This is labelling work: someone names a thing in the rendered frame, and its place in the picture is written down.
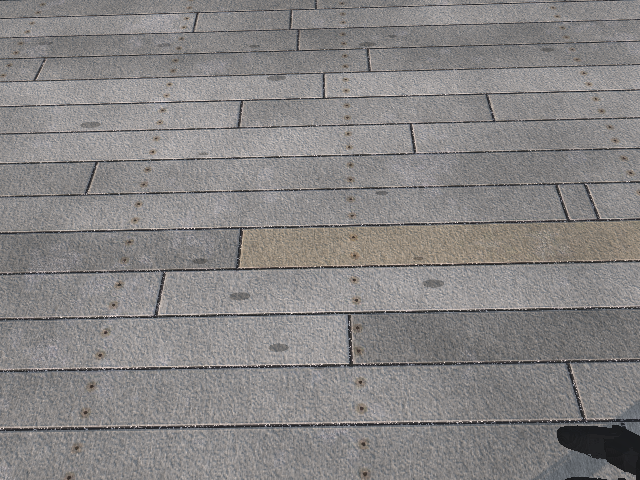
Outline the robot right hand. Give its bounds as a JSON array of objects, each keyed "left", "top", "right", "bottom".
[{"left": 557, "top": 425, "right": 640, "bottom": 480}]

